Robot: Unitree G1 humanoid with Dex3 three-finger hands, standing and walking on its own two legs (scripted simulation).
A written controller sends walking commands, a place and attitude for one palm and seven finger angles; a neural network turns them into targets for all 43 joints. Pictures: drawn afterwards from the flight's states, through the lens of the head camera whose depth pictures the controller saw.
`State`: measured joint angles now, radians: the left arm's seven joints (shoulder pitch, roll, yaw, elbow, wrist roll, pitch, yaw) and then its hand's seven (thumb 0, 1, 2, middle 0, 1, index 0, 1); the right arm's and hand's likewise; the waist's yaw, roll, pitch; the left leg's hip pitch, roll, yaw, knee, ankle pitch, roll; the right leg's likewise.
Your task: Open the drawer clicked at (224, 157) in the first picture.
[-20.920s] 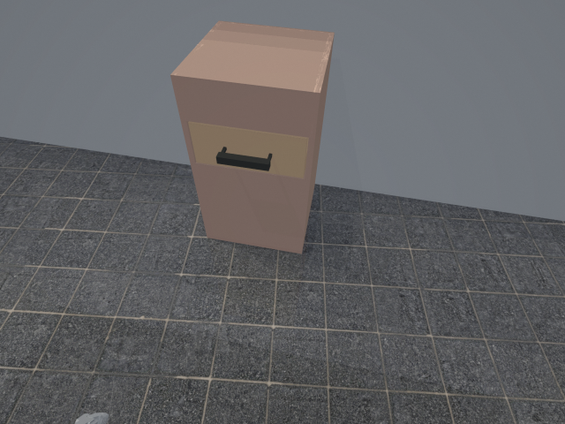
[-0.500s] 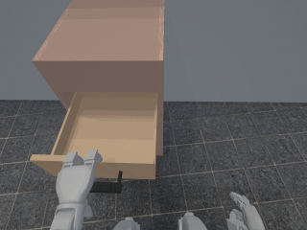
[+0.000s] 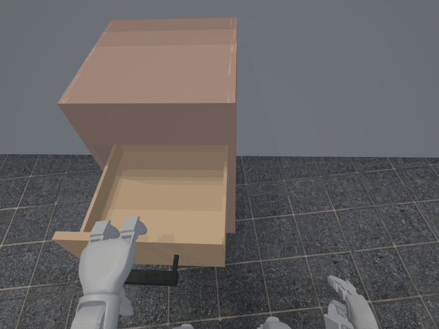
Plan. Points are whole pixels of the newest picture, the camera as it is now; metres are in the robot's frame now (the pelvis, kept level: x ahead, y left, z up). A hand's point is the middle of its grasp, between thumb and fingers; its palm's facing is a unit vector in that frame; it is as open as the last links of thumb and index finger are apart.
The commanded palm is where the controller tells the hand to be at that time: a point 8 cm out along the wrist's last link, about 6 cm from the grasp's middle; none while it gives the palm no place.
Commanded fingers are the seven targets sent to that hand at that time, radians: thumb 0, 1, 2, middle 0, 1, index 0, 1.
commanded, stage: draw the hand back to the body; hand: left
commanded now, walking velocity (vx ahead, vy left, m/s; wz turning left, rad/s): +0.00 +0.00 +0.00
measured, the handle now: (142, 267) +0.28 +0.22 -0.18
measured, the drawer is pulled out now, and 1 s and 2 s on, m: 0.28 0.28 0.28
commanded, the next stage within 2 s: step back with the hand held close in 1.70 s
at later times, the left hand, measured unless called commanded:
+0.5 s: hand (91, 269) +0.21 +0.23 +0.03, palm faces +0.01 -0.11 -0.99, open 13.8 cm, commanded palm +0.19 +0.23 +0.09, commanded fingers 0.00 -0.50 0.30 -0.30 -1.20 -0.30 -1.20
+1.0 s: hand (58, 240) +0.22 +0.22 +0.15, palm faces +0.31 -0.88 -0.36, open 12.9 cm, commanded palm +0.17 +0.27 +0.17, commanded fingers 0.00 0.06 0.54 -0.26 -0.84 -0.26 -0.84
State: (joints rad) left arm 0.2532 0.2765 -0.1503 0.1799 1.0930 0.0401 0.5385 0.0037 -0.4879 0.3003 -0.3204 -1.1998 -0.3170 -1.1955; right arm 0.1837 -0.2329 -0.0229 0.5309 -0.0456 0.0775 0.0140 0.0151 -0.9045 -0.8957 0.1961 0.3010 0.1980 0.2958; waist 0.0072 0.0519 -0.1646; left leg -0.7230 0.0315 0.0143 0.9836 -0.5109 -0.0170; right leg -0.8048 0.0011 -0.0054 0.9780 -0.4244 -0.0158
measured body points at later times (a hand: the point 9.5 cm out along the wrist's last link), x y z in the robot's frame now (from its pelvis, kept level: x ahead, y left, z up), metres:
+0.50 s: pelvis +0.01 +0.00 +0.02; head +0.04 -0.03 +0.47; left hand +0.21 +0.23 +0.08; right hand +0.20 -0.23 -0.08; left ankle -0.02 +0.13 -0.68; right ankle +0.03 -0.11 -0.68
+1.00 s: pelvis +0.03 +0.01 +0.05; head +0.03 -0.01 +0.50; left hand +0.20 +0.26 +0.17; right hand +0.22 -0.20 -0.03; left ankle -0.02 +0.13 -0.68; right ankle +0.03 -0.11 -0.68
